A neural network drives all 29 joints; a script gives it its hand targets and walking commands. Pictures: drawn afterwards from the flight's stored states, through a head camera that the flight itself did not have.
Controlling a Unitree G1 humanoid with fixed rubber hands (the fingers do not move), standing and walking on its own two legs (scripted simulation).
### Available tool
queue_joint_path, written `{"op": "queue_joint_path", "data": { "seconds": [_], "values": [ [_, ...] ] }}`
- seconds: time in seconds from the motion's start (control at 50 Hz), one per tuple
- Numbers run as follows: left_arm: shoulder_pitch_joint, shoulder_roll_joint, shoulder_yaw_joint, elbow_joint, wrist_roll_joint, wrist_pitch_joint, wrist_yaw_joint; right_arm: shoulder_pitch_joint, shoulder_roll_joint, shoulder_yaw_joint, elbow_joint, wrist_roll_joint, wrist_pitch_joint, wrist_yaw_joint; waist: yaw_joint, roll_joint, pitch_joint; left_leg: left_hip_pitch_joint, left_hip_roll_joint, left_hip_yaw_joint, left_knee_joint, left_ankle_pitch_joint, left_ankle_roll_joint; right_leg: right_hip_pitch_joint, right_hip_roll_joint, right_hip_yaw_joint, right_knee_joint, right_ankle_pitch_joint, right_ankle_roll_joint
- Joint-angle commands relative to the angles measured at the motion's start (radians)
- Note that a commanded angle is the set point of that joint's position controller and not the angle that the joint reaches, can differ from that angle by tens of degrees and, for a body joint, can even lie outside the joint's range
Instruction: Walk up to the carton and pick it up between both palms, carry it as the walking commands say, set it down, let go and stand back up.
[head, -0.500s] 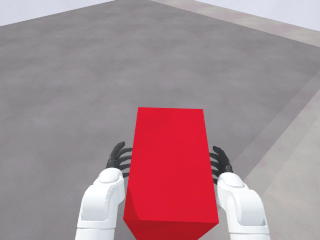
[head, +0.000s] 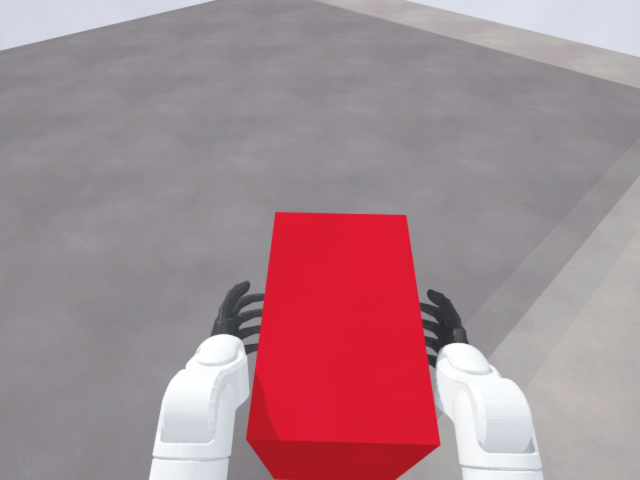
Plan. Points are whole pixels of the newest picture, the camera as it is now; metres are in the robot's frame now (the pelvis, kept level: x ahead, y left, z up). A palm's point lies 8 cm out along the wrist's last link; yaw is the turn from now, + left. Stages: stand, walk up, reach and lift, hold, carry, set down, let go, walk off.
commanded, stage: carry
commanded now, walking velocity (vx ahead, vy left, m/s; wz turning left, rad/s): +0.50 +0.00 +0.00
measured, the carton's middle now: (336, 354) +0.29 +0.00 -0.01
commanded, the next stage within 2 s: none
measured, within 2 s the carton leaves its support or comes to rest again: neither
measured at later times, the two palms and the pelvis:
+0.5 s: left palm (240, 263) +0.37 +0.13 +0.09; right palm (435, 265) +0.37 -0.13 +0.08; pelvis +0.12 -0.01 +0.01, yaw +1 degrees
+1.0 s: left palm (249, 188) +0.54 +0.14 +0.08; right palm (405, 192) +0.54 -0.12 +0.07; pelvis +0.28 +0.01 +0.01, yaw +1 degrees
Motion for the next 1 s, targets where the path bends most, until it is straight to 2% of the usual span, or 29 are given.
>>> {"op": "queue_joint_path", "data": {
  "seconds": [0.0, 0.02, 0.06, 0.08, 0.16, 0.18, 0.2, 0.24, 0.26, 0.28, 0.3, 0.34, 0.36, 0.42, 0.44, 0.48, 0.5, 0.54, 0.58, 0.64, 0.66, 0.68, 0.72, 0.74, 0.8, 0.84, 0.92, 0.96, 0.98],
  "values": [
    [-0.344, -0.838, -0.476, -0.428, -0.227, 0.042, -0.020, -0.487, 0.793, 0.511, -0.527, 0.289, 0.028, 0.048, -0.027, 0.002, -0.253, 0.172, 0.070, -0.220, -0.173, -0.605, -0.042, -0.020, -0.013, -0.002, -0.128, -0.300, -0.073],
    [-0.263, -0.788, -0.416, -0.246, -0.159, 0.059, -0.029, -0.451, 0.725, 0.469, -0.381, 0.218, 0.046, 0.052, -0.022, -0.060, -0.254, 0.117, 0.035, -0.166, -0.122, -0.564, -0.070, 0.015, -0.041, 0.037, -0.192, -0.327, -0.086],
    [-0.305, -0.798, -0.431, -0.271, -0.164, 0.062, -0.034, -0.460, 0.758, 0.495, -0.356, 0.221, 0.059, 0.065, -0.011, -0.199, -0.192, 0.008, -0.059, -0.030, 0.057, -0.379, -0.110, 0.084, -0.128, 0.164, -0.359, -0.382, -0.118],
    [-0.342, -0.792, -0.433, -0.274, -0.171, 0.058, -0.037, -0.448, 0.758, 0.484, -0.329, 0.210, 0.059, 0.070, -0.017, -0.301, -0.156, -0.025, -0.043, -0.015, 0.190, -0.255, -0.066, 0.072, -0.203, 0.244, -0.369, -0.285, -0.138],
    [-0.389, -0.727, -0.342, -0.083, -0.130, 0.016, -0.065, -0.431, 0.718, 0.366, -0.071, 0.138, 0.020, 0.088, -0.014, -0.229, -0.123, 0.055, -0.052, 0.048, 0.057, -0.248, -0.043, 0.117, -0.180, 0.113, -0.257, 0.070, -0.120],
    [-0.407, -0.732, -0.356, -0.079, -0.130, 0.002, -0.068, -0.427, 0.716, 0.353, -0.056, 0.143, 0.004, 0.100, -0.016, -0.122, -0.152, 0.177, -0.073, 0.050, -0.011, -0.273, -0.031, 0.083, -0.139, 0.062, -0.190, 0.088, -0.109],
    [-0.428, -0.833, -0.453, -0.262, -0.196, -0.004, -0.068, -0.475, 0.817, 0.450, -0.242, 0.226, -0.004, 0.102, -0.020, -0.077, -0.205, 0.338, -0.030, -0.047, -0.036, -0.289, -0.003, 0.003, -0.095, 0.009, -0.088, 0.137, -0.078],
    [-0.460, -0.821, -0.458, -0.280, -0.195, -0.003, -0.074, -0.459, 0.799, 0.429, -0.222, 0.224, -0.005, 0.101, -0.044, 0.224, -0.247, 0.588, 0.203, -0.427, -0.173, -0.259, 0.101, -0.258, 0.019, -0.080, 0.210, -0.022, -0.017],
    [-0.435, -0.793, -0.429, -0.252, -0.174, -0.010, -0.076, -0.456, 0.780, 0.413, -0.202, 0.213, -0.015, 0.103, -0.049, 0.236, -0.247, 0.675, 0.292, -0.514, -0.190, -0.095, 0.163, -0.359, 0.036, -0.107, 0.268, -0.127, -0.002],
    [-0.454, -0.894, -0.535, -0.487, -0.279, -0.001, -0.057, -0.486, 0.867, 0.516, -0.474, 0.312, -0.009, 0.083, -0.057, 0.153, -0.259, 0.706, 0.297, -0.492, -0.173, 0.007, 0.176, -0.387, 0.019, -0.093, 0.287, -0.133, 0.002],
    [-0.378, -0.883, -0.506, -0.383, -0.240, 0.002, -0.064, -0.427, 0.855, 0.490, -0.388, 0.274, -0.005, 0.092, -0.060, 0.111, -0.304, 0.725, 0.290, -0.446, -0.151, 0.096, 0.183, -0.384, 0.007, -0.086, 0.260, -0.118, 0.002],
    [-0.348, -0.901, -0.489, -0.371, -0.237, -0.004, -0.071, -0.447, 0.869, 0.505, -0.400, 0.279, -0.010, 0.096, -0.057, 0.046, -0.324, 0.676, 0.254, -0.331, -0.128, 0.158, 0.172, -0.312, -0.002, -0.095, 0.119, -0.143, 0.007],
    [-0.340, -0.885, -0.477, -0.355, -0.226, -0.004, -0.074, -0.411, 0.860, 0.493, -0.354, 0.265, -0.008, 0.102, -0.052, 0.090, -0.312, 0.637, 0.230, -0.287, -0.122, 0.131, 0.154, -0.276, 0.007, -0.108, 0.039, -0.148, 0.007],
    [-0.359, -0.900, -0.478, -0.365, -0.234, 0.002, -0.072, -0.431, 0.876, 0.535, -0.385, 0.281, -0.005, 0.097, -0.021, 0.029, -0.283, 0.401, 0.141, -0.143, -0.044, -0.118, 0.095, -0.005, 0.001, -0.084, -0.192, 0.023, -0.024],
    [-0.334, -0.902, -0.475, -0.326, -0.231, 0.018, -0.074, -0.461, 0.879, 0.544, -0.388, 0.284, 0.003, 0.095, -0.007, -0.009, -0.274, 0.262, 0.099, -0.110, 0.014, -0.220, 0.062, 0.118, -0.050, 0.011, -0.212, 0.037, -0.051],
    [-0.339, -0.882, -0.463, -0.325, -0.229, 0.044, -0.071, -0.512, 0.870, 0.553, -0.432, 0.287, 0.036, 0.091, 0.004, -0.276, -0.196, -0.085, -0.028, -0.005, 0.166, -0.348, -0.030, 0.317, -0.228, 0.303, -0.362, -0.089, -0.141],
    [-0.377, -0.868, -0.470, -0.319, -0.232, 0.056, -0.073, -0.493, 0.874, 0.537, -0.363, 0.272, 0.059, 0.098, 0.009, -0.273, -0.113, -0.197, -0.040, 0.020, 0.207, -0.360, -0.032, 0.305, -0.286, 0.373, -0.403, -0.104, -0.176],
    [-0.373, -0.814, -0.426, -0.160, -0.192, 0.065, -0.080, -0.479, 0.804, 0.463, -0.213, 0.226, 0.067, 0.103, 0.014, -0.189, -0.079, -0.182, -0.011, -0.001, 0.176, -0.390, -0.034, 0.312, -0.297, 0.296, -0.319, 0.329, -0.201],
    [-0.356, -0.819, -0.423, -0.177, -0.194, 0.055, -0.087, -0.483, 0.820, 0.478, -0.230, 0.239, 0.054, 0.102, 0.008, -0.206, -0.155, -0.066, -0.023, 0.025, 0.085, -0.360, -0.046, 0.352, -0.235, 0.154, -0.218, 0.526, -0.152],
    [-0.365, -0.833, -0.415, -0.143, -0.180, 0.024, -0.087, -0.443, 0.814, 0.426, -0.187, 0.201, 0.023, 0.102, -0.010, -0.110, -0.308, 0.290, 0.012, -0.039, -0.018, 0.005, -0.009, 0.218, -0.099, -0.020, -0.024, 0.515, -0.049],
    [-0.397, -0.897, -0.486, -0.266, -0.227, 0.020, -0.089, -0.471, 0.871, 0.490, -0.306, 0.253, 0.017, 0.108, -0.007, -0.022, -0.313, 0.404, 0.066, -0.093, 0.009, 0.250, 0.005, 0.085, -0.067, -0.047, 0.039, 0.392, -0.025],
    [-0.388, -0.810, -0.398, -0.074, -0.152, 0.009, -0.095, -0.473, 0.775, 0.386, -0.114, 0.180, -0.001, 0.116, -0.009, 0.053, -0.293, 0.501, 0.117, -0.158, 0.016, 0.447, 0.033, -0.039, -0.033, -0.077, 0.094, 0.221, -0.005],
    [-0.452, -0.814, -0.451, -0.200, -0.182, -0.005, -0.093, -0.454, 0.803, 0.410, -0.130, 0.218, -0.006, 0.133, -0.017, 0.205, -0.243, 0.623, 0.221, -0.210, 0.078, 0.929, 0.098, -0.250, 0.020, -0.129, 0.165, -0.051, 0.016],
    [-0.463, -0.880, -0.509, -0.313, -0.244, 0.002, -0.087, -0.483, 0.851, 0.453, -0.275, 0.269, -0.004, 0.122, -0.023, 0.199, -0.261, 0.661, 0.224, -0.198, 0.079, 0.963, 0.108, -0.278, 0.014, -0.128, 0.153, -0.118, 0.018],
    [-0.403, -0.881, -0.471, -0.263, -0.220, -0.013, -0.089, -0.460, 0.831, 0.429, -0.275, 0.233, -0.029, 0.121, -0.023, 0.176, -0.320, 0.716, 0.190, -0.159, 0.137, 1.088, 0.095, -0.272, 0.034, -0.135, 0.027, -0.069, 0.022],
    [-0.398, -0.865, -0.434, -0.239, -0.203, -0.029, -0.090, -0.450, 0.822, 0.431, -0.265, 0.226, -0.044, 0.115, -0.024, 0.056, -0.354, 0.561, 0.154, -0.104, 0.159, 0.897, 0.063, -0.069, -0.006, -0.093, -0.097, 0.258, 0.017],
    [-0.400, -0.920, -0.508, -0.421, -0.248, -0.031, -0.073, -0.480, 0.902, 0.549, -0.467, 0.307, -0.035, 0.100, -0.010, -0.181, -0.345, 0.060, -0.011, -0.013, 0.215, 0.008, -0.047, 0.384, -0.168, 0.128, 0.019, 1.313, -0.109],
    [-0.345, -0.910, -0.501, -0.398, -0.240, -0.002, -0.066, -0.415, 0.908, 0.548, -0.425, 0.287, -0.003, 0.083, -0.004, -0.295, -0.294, -0.181, -0.055, -0.012, 0.199, -0.395, -0.060, 0.572, -0.220, 0.167, 0.022, 1.471, -0.163],
    [-0.294, -0.882, -0.470, -0.297, -0.202, 0.012, -0.077, -0.415, 0.872, 0.535, -0.358, 0.255, 0.006, 0.088, 0.002, -0.268, -0.284, -0.149, -0.049, 0.016, 0.114, -0.398, -0.061, 0.555, -0.223, 0.141, 0.020, 1.418, -0.159]
  ]
}}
